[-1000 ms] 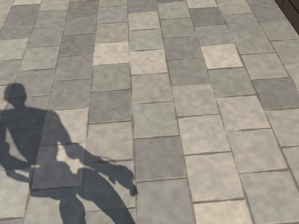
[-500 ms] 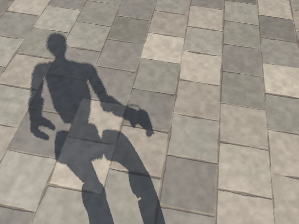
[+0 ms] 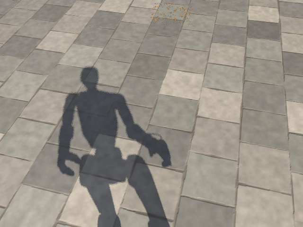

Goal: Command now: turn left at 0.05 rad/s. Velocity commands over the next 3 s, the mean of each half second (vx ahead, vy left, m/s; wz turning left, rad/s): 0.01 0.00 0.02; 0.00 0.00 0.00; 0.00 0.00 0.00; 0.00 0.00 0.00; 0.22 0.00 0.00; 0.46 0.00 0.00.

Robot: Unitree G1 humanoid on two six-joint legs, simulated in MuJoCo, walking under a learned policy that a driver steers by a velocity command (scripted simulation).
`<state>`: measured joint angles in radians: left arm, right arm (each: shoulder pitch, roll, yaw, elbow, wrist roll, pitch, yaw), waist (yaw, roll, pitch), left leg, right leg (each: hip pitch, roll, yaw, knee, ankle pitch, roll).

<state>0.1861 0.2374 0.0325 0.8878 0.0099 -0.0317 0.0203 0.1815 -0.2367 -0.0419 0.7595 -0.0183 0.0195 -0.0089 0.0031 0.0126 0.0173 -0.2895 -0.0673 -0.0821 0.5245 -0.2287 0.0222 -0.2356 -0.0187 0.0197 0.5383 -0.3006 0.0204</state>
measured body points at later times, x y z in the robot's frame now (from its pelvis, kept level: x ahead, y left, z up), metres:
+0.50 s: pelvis +0.01 -0.01 +0.00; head +0.02 -0.02 +0.45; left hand +0.09 +0.25 -0.14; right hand +0.11 -0.27 -0.13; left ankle +0.03 +0.11 -0.73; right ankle -0.01 -0.13 -0.73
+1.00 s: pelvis +0.01 -0.02 +0.00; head +0.02 -0.02 +0.45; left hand +0.03 +0.23 -0.15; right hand +0.06 -0.28 -0.15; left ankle +0.03 +0.11 -0.73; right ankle -0.01 -0.13 -0.73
